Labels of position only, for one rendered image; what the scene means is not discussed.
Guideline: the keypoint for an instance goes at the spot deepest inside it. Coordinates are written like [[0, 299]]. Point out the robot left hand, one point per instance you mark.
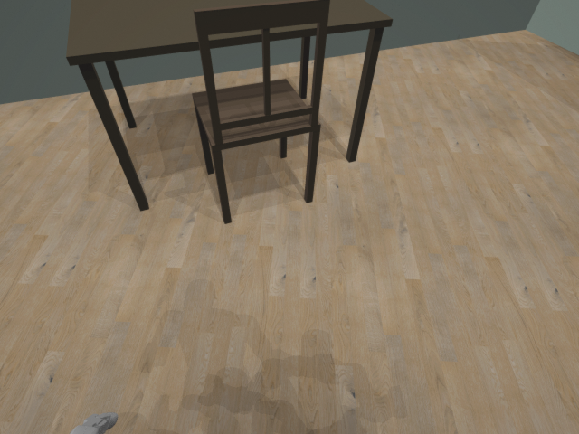
[[96, 424]]

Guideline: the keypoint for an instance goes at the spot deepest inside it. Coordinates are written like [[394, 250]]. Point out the table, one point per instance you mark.
[[110, 30]]

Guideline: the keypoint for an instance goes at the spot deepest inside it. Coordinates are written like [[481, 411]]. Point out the chair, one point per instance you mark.
[[254, 113]]

